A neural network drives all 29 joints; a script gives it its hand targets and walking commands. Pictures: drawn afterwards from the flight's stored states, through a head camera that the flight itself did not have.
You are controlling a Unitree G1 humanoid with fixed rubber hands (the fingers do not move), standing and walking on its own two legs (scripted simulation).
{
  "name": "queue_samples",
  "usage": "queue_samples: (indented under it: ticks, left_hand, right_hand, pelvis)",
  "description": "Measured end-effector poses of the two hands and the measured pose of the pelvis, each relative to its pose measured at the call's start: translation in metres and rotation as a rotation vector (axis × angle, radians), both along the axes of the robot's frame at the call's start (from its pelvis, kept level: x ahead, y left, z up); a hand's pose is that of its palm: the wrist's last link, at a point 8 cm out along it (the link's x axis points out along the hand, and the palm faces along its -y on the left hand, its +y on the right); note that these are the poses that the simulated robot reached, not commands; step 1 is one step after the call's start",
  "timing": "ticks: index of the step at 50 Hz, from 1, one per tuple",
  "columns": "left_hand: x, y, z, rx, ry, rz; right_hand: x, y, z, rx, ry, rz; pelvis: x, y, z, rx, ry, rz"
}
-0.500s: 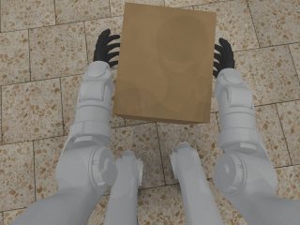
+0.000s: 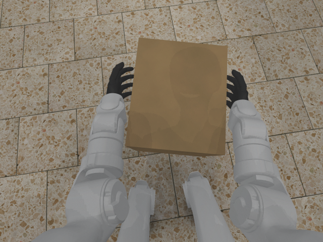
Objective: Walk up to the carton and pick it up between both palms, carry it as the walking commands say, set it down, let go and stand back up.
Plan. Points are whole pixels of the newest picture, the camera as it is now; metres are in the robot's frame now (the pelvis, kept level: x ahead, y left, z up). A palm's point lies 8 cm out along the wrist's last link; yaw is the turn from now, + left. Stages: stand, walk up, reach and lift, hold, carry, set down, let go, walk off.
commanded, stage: reach and lift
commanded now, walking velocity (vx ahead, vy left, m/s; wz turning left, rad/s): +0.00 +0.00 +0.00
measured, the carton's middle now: (174, 107) +0.45 -0.04 -0.12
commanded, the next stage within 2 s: none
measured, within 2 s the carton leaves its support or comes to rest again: neither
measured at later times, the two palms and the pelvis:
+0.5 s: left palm (105, 91) +0.45 +0.10 +0.03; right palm (251, 98) +0.41 -0.19 +0.02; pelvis +0.02 +0.00 +0.07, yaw +0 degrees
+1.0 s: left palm (90, 86) +0.42 +0.11 +0.10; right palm (270, 94) +0.38 -0.18 +0.09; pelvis +0.04 +0.00 +0.13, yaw +0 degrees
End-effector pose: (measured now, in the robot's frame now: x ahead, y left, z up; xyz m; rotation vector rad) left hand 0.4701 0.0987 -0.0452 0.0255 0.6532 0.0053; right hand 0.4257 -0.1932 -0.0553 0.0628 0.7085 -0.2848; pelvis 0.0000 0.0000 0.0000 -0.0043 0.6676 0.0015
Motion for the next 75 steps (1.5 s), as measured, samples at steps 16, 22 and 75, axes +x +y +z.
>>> queue_samples:
  ticks: [16,22,75]
  left_hand:
    - [-0.014,0.003,0.046,-0.008,-0.001,0.009]
    - [-0.019,0.004,0.063,-0.01,0.001,0.01]
    - [-0.069,0.016,0.214,0.015,-0.006,0.017]
  right_hand:
    - [-0.012,0.002,0.048,0.003,-0.004,-0.002]
    - [-0.017,0.003,0.066,0.002,-0.002,-0.003]
    - [-0.059,0.014,0.218,-0.024,-0.005,0.036]
  pelvis:
    - [0.016,-0.001,0.043,-0.002,-0.069,-0.002]
    - [0.022,-0.002,0.059,-0.003,-0.099,-0.001]
    - [0.055,-0.005,0.17,0.001,-0.498,0.007]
